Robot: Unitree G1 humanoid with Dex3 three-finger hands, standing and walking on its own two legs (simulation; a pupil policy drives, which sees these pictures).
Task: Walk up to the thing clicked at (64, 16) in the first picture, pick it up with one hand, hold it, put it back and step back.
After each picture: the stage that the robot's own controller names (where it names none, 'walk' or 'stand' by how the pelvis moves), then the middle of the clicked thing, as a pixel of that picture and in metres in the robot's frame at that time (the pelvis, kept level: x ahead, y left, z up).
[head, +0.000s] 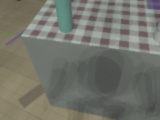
stand; (63, 5) +0.67 +0.11 +0.14
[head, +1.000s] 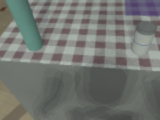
walk; (25, 22) +0.53 +0.26 +0.16
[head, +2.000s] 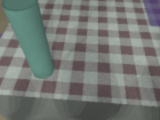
rise first; (34, 44) +0.36 +0.16 +0.18
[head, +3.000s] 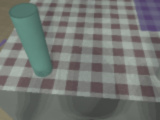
stand; (35, 45) +0.40 +0.18 +0.14
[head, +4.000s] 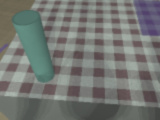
stand; (37, 51) +0.39 +0.17 +0.14
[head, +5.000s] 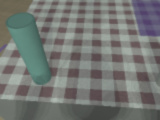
stand; (33, 54) +0.38 +0.18 +0.14
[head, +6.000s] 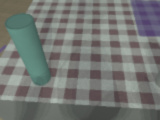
stand; (32, 55) +0.38 +0.19 +0.13
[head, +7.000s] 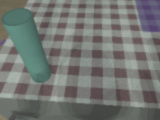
rise first; (32, 52) +0.37 +0.18 +0.14
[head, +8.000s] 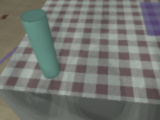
go down; (44, 48) +0.40 +0.18 +0.14
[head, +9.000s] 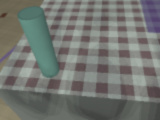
go down; (42, 47) +0.40 +0.18 +0.15
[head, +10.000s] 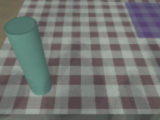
go down; (33, 62) +0.34 +0.16 +0.15
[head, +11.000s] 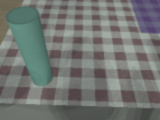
close in; (34, 53) +0.37 +0.16 +0.16
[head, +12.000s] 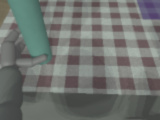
close; (33, 29) +0.43 +0.16 +0.18
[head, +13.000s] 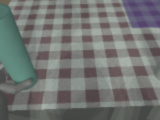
lift; (13, 54) +0.35 +0.19 +0.18
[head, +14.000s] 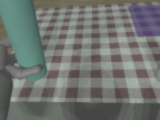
lift; (24, 35) +0.32 +0.15 +0.29
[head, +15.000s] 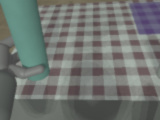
hold; (28, 35) +0.32 +0.15 +0.28
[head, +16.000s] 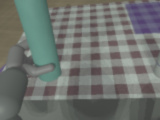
hold; (40, 37) +0.35 +0.12 +0.26
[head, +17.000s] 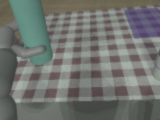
crouch; (30, 18) +0.36 +0.13 +0.32
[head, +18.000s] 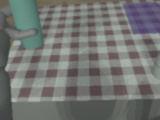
lower; (23, 3) +0.43 +0.16 +0.31
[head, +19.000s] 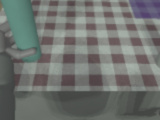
lower; (22, 24) +0.45 +0.18 +0.19
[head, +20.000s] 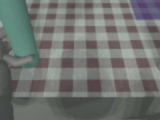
lower; (19, 31) +0.42 +0.19 +0.19
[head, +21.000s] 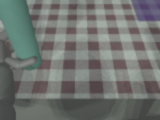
lower; (21, 34) +0.41 +0.19 +0.18
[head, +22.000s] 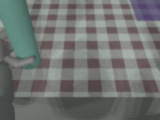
lower; (21, 33) +0.42 +0.19 +0.18
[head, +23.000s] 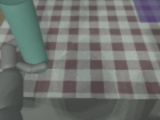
draw back; (29, 39) +0.40 +0.17 +0.18
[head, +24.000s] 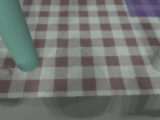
withdraw; (16, 35) +0.40 +0.18 +0.18
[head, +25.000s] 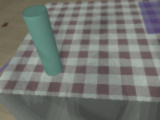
sink last; (45, 45) +0.42 +0.17 +0.17
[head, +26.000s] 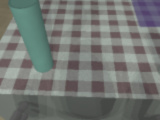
stand; (35, 39) +0.41 +0.17 +0.16
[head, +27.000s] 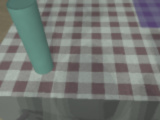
stand; (35, 41) +0.40 +0.17 +0.17
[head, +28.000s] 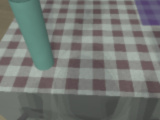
stand; (36, 36) +0.41 +0.17 +0.18
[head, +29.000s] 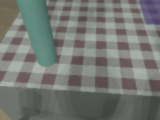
stand; (40, 32) +0.42 +0.16 +0.19
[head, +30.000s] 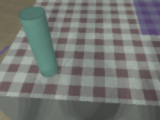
stand; (42, 47) +0.41 +0.16 +0.14
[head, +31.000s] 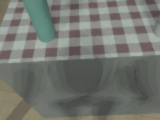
walk; (37, 9) +0.52 +0.16 +0.16
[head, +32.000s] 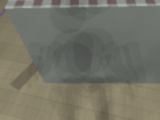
walk; out of the picture +0.80 +0.16 +0.17
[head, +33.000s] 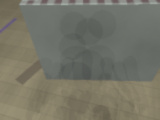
stand; out of the picture +1.00 +0.20 +0.15
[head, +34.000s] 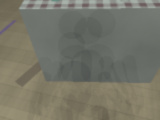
stand; out of the picture +0.99 +0.20 +0.13
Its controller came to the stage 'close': yes
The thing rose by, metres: 0.21
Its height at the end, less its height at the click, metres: +0.00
